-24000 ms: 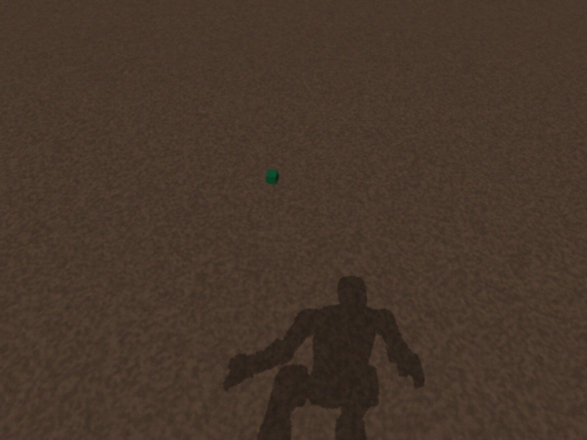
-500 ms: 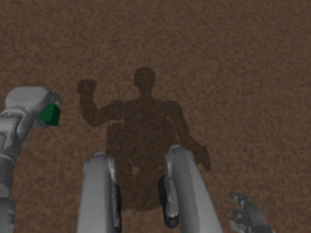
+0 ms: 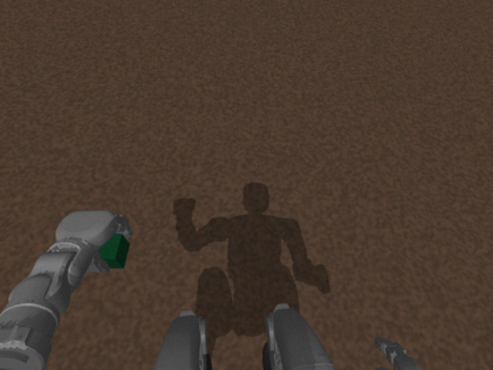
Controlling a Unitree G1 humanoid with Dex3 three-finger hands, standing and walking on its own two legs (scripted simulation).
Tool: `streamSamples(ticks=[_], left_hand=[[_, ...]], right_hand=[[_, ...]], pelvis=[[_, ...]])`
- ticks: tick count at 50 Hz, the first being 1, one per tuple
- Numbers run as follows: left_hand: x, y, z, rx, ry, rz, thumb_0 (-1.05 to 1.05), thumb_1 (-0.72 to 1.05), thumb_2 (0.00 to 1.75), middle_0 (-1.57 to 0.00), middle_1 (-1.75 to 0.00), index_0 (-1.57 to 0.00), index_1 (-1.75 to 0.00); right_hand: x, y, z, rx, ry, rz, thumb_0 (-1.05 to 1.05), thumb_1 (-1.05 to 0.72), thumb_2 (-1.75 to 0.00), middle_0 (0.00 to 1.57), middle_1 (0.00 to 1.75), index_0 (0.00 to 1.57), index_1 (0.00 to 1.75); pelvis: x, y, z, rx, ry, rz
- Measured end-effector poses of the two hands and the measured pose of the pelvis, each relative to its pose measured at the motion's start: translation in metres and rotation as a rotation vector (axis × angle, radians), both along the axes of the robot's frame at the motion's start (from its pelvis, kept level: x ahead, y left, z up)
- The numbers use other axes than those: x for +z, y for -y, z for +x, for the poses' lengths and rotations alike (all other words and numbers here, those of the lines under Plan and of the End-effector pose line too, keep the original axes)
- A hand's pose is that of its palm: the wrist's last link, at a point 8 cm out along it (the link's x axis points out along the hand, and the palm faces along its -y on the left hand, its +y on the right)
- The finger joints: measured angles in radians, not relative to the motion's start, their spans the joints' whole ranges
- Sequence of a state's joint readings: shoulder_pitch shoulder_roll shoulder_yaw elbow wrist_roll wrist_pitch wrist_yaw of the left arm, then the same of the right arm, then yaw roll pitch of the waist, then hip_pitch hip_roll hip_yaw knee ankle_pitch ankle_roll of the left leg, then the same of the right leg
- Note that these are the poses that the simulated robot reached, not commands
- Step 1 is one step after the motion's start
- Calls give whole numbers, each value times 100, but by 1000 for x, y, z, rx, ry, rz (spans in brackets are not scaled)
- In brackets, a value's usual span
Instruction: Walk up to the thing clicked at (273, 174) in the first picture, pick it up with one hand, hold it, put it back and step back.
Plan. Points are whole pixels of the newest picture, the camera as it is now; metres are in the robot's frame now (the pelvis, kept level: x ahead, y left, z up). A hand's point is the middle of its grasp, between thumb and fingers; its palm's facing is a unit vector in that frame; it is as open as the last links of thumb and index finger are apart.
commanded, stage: lift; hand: left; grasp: from above
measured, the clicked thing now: (109, 250) +0.35 +0.24 -0.11
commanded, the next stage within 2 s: hold in 0.46 s
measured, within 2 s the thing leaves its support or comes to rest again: neither
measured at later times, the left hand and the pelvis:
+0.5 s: hand (89, 226) +0.35 +0.23 +0.01, palm faces -0.47 -0.02 -0.88, open 7.7 cm; pelvis +0.03 +0.00 +0.08, yaw +0 degrees
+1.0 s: hand (86, 207) +0.36 +0.22 +0.06, palm faces -0.49 +0.00 -0.87, open 7.7 cm; pelvis +0.05 +0.00 +0.11, yaw +0 degrees
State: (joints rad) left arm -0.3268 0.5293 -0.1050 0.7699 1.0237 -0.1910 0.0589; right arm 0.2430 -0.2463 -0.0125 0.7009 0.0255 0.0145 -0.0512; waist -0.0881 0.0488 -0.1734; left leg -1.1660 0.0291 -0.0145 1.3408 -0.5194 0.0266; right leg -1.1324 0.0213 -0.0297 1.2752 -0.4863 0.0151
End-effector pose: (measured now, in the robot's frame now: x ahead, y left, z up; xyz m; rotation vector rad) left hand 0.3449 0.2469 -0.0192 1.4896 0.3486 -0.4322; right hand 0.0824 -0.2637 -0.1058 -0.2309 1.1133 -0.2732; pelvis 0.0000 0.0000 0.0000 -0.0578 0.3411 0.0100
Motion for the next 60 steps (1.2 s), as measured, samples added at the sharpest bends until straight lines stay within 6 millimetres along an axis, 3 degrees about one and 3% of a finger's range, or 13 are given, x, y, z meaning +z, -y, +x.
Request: streamSamples(ticks=[13,25,41,60], left_hand=[[52,16,2,-16,39,20,-1,32,27,-92,-27,-91,-25],[90,17,8,10,10,18,0,34,21,-93,-25,-94,-22],[119,23,17,-22,16,21,1,35,16,-95,-22,-96,-18],[140,31,12,-52,-6,16,1,36,16,-95,-22,-96,-17]], right_hand=[[50,3,17,2,36,14,1,-91,-91,20,30,20,30],[81,1,37,-10,73,27,1,-91,-90,20,30,20,30],[98,-2,67,11,97,39,1,-91,-90,20,30,20,30],[110,2,75,4,125,41,1,-90,-90,20,30,20,30]], pelvis=[[51,-1,17,-5,92,20],[82,-1,31,-11,150,31],[100,0,48,-11,197,41],[110,2,50,-17,242,48]])
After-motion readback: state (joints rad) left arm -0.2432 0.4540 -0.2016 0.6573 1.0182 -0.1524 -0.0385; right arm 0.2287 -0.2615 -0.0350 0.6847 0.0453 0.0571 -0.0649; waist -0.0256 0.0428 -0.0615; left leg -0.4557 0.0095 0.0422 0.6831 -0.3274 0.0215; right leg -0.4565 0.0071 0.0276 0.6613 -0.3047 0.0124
